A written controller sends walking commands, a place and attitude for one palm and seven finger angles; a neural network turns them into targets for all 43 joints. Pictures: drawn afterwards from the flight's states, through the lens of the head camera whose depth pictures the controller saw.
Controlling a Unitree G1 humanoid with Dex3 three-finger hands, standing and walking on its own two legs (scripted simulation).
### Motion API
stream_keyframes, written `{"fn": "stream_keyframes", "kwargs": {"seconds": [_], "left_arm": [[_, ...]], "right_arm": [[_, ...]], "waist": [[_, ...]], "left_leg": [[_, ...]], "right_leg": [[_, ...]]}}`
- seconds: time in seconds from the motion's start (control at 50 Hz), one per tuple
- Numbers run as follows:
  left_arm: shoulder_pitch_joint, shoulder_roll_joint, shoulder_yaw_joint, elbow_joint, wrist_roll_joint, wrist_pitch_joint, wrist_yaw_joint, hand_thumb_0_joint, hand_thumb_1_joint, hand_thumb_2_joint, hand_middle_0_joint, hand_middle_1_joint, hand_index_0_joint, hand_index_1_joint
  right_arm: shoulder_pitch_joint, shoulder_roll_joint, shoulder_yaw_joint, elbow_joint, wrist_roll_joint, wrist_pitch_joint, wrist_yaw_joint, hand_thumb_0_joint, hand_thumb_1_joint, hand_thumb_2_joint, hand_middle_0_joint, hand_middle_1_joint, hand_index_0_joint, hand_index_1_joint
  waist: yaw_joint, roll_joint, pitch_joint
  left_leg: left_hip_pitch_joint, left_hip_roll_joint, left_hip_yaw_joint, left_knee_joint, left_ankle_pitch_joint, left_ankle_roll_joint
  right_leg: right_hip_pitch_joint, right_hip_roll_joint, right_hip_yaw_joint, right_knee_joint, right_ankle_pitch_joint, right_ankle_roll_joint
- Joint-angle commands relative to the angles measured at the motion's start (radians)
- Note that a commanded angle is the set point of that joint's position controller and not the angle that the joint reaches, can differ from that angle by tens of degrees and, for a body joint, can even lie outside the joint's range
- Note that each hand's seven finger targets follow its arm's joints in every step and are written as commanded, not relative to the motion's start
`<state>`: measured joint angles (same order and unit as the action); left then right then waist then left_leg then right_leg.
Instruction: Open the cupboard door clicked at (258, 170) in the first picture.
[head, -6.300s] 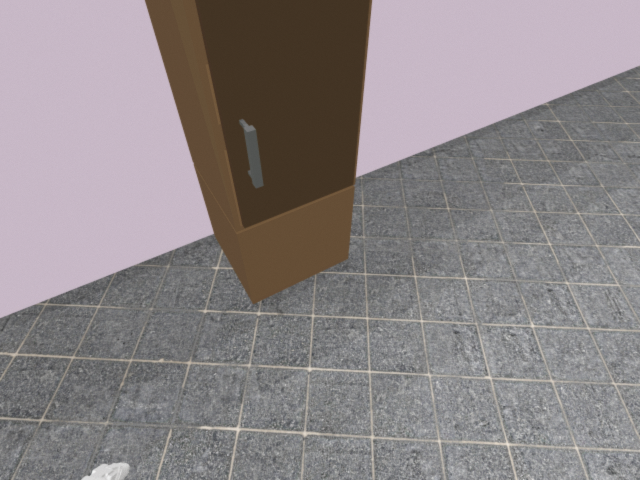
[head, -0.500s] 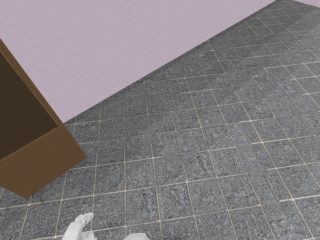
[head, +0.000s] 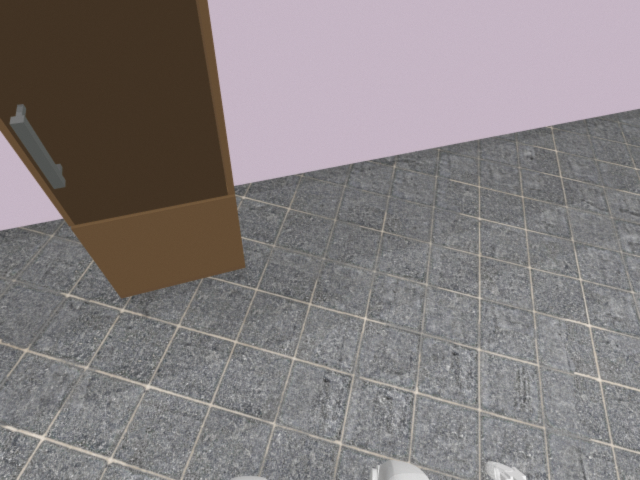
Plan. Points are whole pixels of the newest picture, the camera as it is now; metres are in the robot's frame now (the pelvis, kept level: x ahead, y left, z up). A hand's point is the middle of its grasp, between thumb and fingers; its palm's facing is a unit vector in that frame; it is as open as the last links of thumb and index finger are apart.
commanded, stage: turn to face it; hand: left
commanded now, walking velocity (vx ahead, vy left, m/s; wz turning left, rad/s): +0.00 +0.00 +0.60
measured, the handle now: (40, 148) +0.65 +0.59 -0.08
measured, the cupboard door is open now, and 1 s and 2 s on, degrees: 0 0 0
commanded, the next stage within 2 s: take the last steps up to it in 0.60 s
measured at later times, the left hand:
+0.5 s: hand out of the picture +0.05 +0.17 -0.14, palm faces +0.28 -0.92 -0.28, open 7.3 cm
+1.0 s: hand out of the picture -0.06 +0.20 -0.16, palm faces +0.45 -0.86 -0.21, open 7.4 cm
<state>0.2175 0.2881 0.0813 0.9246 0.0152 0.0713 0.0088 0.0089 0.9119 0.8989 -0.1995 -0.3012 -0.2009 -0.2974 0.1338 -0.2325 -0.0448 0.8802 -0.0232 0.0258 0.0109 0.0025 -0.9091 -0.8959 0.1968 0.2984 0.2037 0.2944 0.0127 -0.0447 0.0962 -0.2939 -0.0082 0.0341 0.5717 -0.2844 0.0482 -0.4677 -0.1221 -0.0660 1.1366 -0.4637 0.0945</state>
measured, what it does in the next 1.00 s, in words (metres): steps on the spot, turning left: right foot, then left foot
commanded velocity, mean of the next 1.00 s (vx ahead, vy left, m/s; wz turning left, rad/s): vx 0.10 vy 0.03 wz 0.33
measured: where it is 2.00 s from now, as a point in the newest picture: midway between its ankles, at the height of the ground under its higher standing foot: (233, 462)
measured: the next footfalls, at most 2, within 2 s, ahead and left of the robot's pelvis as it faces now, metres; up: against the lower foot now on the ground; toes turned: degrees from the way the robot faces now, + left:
right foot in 0.34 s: +0.07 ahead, -0.15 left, +0.00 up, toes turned +10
left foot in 0.70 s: -0.02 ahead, +0.11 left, +0.00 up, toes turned +26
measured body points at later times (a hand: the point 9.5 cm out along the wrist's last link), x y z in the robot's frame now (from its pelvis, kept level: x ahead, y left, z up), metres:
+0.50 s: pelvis +0.00 -0.04 +0.00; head +0.03 -0.06 +0.45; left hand +0.03 +0.22 -0.12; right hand +0.13 -0.29 -0.15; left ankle -0.05 +0.08 -0.65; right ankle +0.03 -0.16 -0.73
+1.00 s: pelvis +0.00 +0.01 +0.01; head +0.01 +0.01 +0.46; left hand -0.08 +0.24 -0.14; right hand +0.15 -0.19 -0.14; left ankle -0.06 +0.09 -0.73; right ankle +0.06 -0.11 -0.69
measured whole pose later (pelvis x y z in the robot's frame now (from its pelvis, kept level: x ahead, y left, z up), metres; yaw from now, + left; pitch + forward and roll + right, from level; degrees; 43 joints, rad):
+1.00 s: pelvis +0.00 +0.01 +0.01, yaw +26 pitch -1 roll +0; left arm 0.26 0.21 0.04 1.02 0.03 0.03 -0.02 0.01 0.91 0.90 -0.20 -0.30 -0.20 -0.30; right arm 0.25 -0.18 -0.03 0.99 -0.03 -0.01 -0.01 0.00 -0.92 -0.90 0.20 0.30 0.21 0.29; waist 0.00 0.00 0.02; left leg -0.14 -0.02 0.02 0.41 -0.26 0.04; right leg -0.38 -0.08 -0.09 0.86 -0.44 0.05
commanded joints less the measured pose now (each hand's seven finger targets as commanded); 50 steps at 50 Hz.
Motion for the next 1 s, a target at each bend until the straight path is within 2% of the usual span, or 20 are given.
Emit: {"fn": "stream_keyframes", "kwargs": {"seconds": [0.0,0.14,0.22,0.26,0.28,0.3,0.32,0.36,0.4,0.42,0.54,0.6,0.64,0.66,0.68,0.7,0.72,0.78,0.92,0.98], "left_arm": [[-0.011,0.057,0.011,-0.099,0.001,-0.038,0.003,0.000,0.900,0.900,-0.200,-0.300,-0.200,-0.300],[-0.089,0.040,0.004,-0.147,-0.006,-0.044,0.011,0.000,0.900,0.900,-0.200,-0.300,-0.200,-0.300],[-0.048,0.037,-0.001,-0.149,-0.013,-0.053,0.017,0.000,0.900,0.900,-0.200,-0.300,-0.200,-0.300],[0.019,0.049,0.003,-0.135,-0.013,-0.064,0.021,0.000,0.900,0.900,-0.200,-0.300,-0.200,-0.300],[0.053,0.090,0.009,-0.129,-0.007,-0.075,0.026,0.000,0.900,0.900,-0.200,-0.300,-0.200,-0.300],[0.077,0.175,0.026,-0.129,0.010,-0.086,0.033,0.000,0.900,0.900,-0.200,-0.300,-0.200,-0.300],[0.060,0.204,0.022,-0.141,0.009,-0.078,0.029,0.000,0.900,0.900,-0.200,-0.300,-0.200,-0.300],[-0.022,0.143,0.016,-0.149,0.005,-0.078,0.032,0.000,0.900,0.900,-0.200,-0.300,-0.200,-0.300],[-0.087,0.091,0.001,-0.154,0.008,-0.079,0.031,0.000,0.900,0.900,-0.200,-0.300,-0.200,-0.300],[-0.074,0.085,-0.002,-0.147,0.010,-0.082,0.030,0.000,0.900,0.900,-0.200,-0.300,-0.200,-0.300],[0.079,0.137,0.012,-0.066,0.019,-0.076,0.026,0.000,0.900,0.900,-0.200,-0.300,-0.200,-0.300],[0.073,0.148,0.021,-0.046,0.020,-0.071,0.027,0.000,0.900,0.900,-0.200,-0.300,-0.200,-0.300],[0.062,0.140,0.019,-0.036,0.006,-0.063,0.025,0.000,0.900,0.900,-0.200,-0.300,-0.200,-0.300],[0.073,0.101,0.011,-0.042,-0.005,-0.057,0.022,0.000,0.900,0.900,-0.200,-0.300,-0.200,-0.300],[0.085,0.028,-0.007,-0.063,-0.008,-0.053,0.017,0.000,0.900,0.900,-0.200,-0.300,-0.200,-0.300],[0.034,0.017,-0.018,-0.072,-0.002,-0.047,0.022,0.000,0.900,0.900,-0.200,-0.300,-0.200,-0.300],[-0.015,0.022,-0.015,-0.059,-0.003,-0.039,0.024,0.000,0.900,0.900,-0.200,-0.300,-0.200,-0.300],[0.007,0.025,-0.011,-0.009,0.006,-0.052,-0.008,0.000,0.900,0.900,-0.200,-0.300,-0.200,-0.300],[-0.025,-0.025,-0.030,0.004,0.010,-0.073,-0.022,0.000,0.900,0.900,-0.200,-0.300,-0.200,-0.300],[-0.001,-0.038,-0.032,0.004,0.010,-0.084,-0.023,0.000,0.900,0.900,-0.200,-0.300,-0.200,-0.300]], "right_arm": [[0.046,-0.195,-0.058,-0.047,0.005,-0.021,-0.020,0.000,-0.900,-0.900,0.200,0.300,0.200,0.300],[0.084,-0.201,-0.074,-0.035,-0.001,-0.009,-0.017,0.000,-0.900,-0.900,0.200,0.300,0.200,0.300],[0.055,-0.197,-0.079,-0.046,-0.003,-0.001,-0.016,0.000,-0.900,-0.900,0.200,0.300,0.200,0.300],[0.040,-0.183,-0.080,-0.052,0.006,0.000,-0.014,0.000,-0.900,-0.900,0.200,0.300,0.200,0.300],[0.043,-0.154,-0.076,-0.056,0.013,-0.002,-0.009,0.000,-0.900,-0.900,0.200,0.300,0.200,0.300],[0.071,-0.081,-0.066,-0.074,0.020,-0.006,-0.004,0.000,-0.900,-0.900,0.200,0.300,0.200,0.300],[0.074,-0.096,-0.073,-0.084,0.008,0.000,-0.007,0.000,-0.900,-0.900,0.200,0.300,0.200,0.300],[0.050,-0.109,-0.078,-0.055,0.001,0.026,0.000,0.000,-0.900,-0.900,0.200,0.300,0.200,0.300],[0.076,-0.096,-0.071,-0.025,-0.002,0.031,0.012,0.000,-0.900,-0.900,0.200,0.300,0.200,0.300],[0.080,-0.088,-0.065,-0.018,0.000,0.031,0.014,0.000,-0.900,-0.900,0.200,0.300,0.200,0.300],[-0.020,-0.053,-0.038,-0.023,0.012,0.023,0.008,0.000,-0.900,-0.900,0.200,0.300,0.200,0.300],[0.022,-0.052,-0.028,-0.008,0.017,0.009,0.001,0.000,-0.900,-0.900,0.200,0.300,0.200,0.300],[0.084,-0.070,-0.029,0.018,0.015,-0.004,-0.001,0.000,-0.900,-0.900,0.200,0.300,0.200,0.300],[0.116,-0.132,-0.038,0.026,0.010,-0.017,-0.002,0.000,-0.900,-0.900,0.200,0.300,0.200,0.300],[0.141,-0.217,-0.057,0.025,0.004,-0.021,-0.005,0.000,-0.900,-0.900,0.200,0.300,0.200,0.300],[0.172,-0.240,-0.058,0.042,0.002,-0.013,-0.013,0.000,-0.900,-0.900,0.200,0.300,0.200,0.300],[0.160,-0.216,-0.051,0.053,-0.003,-0.017,-0.026,0.000,-0.900,-0.900,0.200,0.300,0.200,0.300],[0.086,-0.146,-0.025,0.045,-0.002,-0.029,-0.032,0.000,-0.900,-0.900,0.200,0.300,0.200,0.300],[0.184,-0.124,-0.026,0.094,0.000,-0.052,-0.032,0.000,-0.900,-0.900,0.200,0.300,0.200,0.300],[0.179,-0.116,-0.027,0.105,-0.002,-0.054,-0.030,0.000,-0.900,-0.900,0.200,0.300,0.200,0.300]], "waist": [[-0.031,0.174,-0.153],[-0.053,0.193,-0.145],[-0.028,0.216,-0.152],[0.005,0.187,-0.183],[0.023,0.094,-0.193],[0.024,-0.177,-0.208],[0.017,-0.195,-0.193],[-0.010,-0.146,-0.089],[-0.045,-0.105,-0.036],[-0.039,-0.128,-0.042],[0.033,-0.173,-0.083],[0.018,-0.196,-0.137],[-0.019,-0.157,-0.160],[-0.036,-0.003,-0.204],[-0.042,0.298,-0.203],[-0.073,0.321,-0.198],[-0.077,0.344,-0.161],[-0.031,0.244,-0.079],[-0.054,0.168,-0.042],[-0.034,0.172,-0.039]], "left_leg": [[0.165,0.228,-0.264,-0.223,0.458,0.116],[0.162,0.219,-0.383,-0.198,0.441,0.135],[0.076,0.187,-0.431,-0.153,0.492,0.120],[0.007,0.142,-0.424,-0.088,0.431,0.077],[-0.092,0.092,-0.384,-0.003,0.301,0.026],[-0.270,-0.055,-0.188,0.209,-0.058,-0.061],[-0.289,-0.073,-0.127,0.413,-0.313,-0.083],[-0.283,-0.016,-0.141,0.637,-0.227,-0.084],[-0.266,0.016,-0.102,0.675,-0.125,-0.098],[-0.256,0.016,-0.082,0.651,-0.114,-0.104],[-0.149,0.005,0.011,0.318,-0.194,-0.109],[-0.060,-0.001,0.043,0.116,-0.158,-0.098],[0.115,-0.002,0.057,-0.120,0.056,-0.084],[0.272,0.096,-0.039,-0.199,0.232,-0.053],[0.373,0.336,-0.313,-0.202,0.574,0.044],[0.288,0.397,-0.340,-0.225,0.571,0.137],[0.224,0.364,-0.345,-0.258,0.417,0.152],[0.174,0.267,-0.268,-0.297,0.153,0.122],[0.201,0.249,-0.279,-0.348,0.030,0.153],[0.152,0.233,-0.282,-0.331,-0.006,0.148]], "right_leg": [[-0.057,0.006,0.051,-0.051,0.070,0.009],[-0.016,0.053,0.066,-0.234,0.029,0.006],[0.146,0.099,0.053,-0.434,0.056,-0.012],[0.298,0.099,0.045,-0.646,0.207,-0.021],[0.425,0.024,0.110,-0.774,0.279,-0.037],[0.535,-0.244,0.367,-0.849,0.389,-0.131],[0.427,-0.386,0.421,-0.838,0.465,-0.235],[0.253,-0.294,0.342,-0.864,0.325,-0.245],[0.211,-0.210,0.175,-0.831,0.370,-0.209],[0.225,-0.194,0.134,-0.820,0.416,-0.201],[0.339,-0.207,0.074,-0.747,0.674,-0.222],[0.383,-0.211,0.051,-0.674,0.743,-0.208],[0.310,-0.172,-0.006,-0.584,0.667,-0.138],[0.192,-0.124,-0.052,-0.453,0.515,-0.087],[-0.031,-0.008,-0.087,-0.285,0.011,-0.024],[-0.018,0.008,-0.024,-0.162,-0.191,-0.026],[-0.037,0.007,0.023,-0.091,-0.162,-0.030],[-0.074,0.006,0.012,-0.036,-0.011,-0.045],[-0.042,0.028,-0.018,-0.275,0.026,-0.042],[0.064,0.047,-0.033,-0.438,0.041,-0.050]]}}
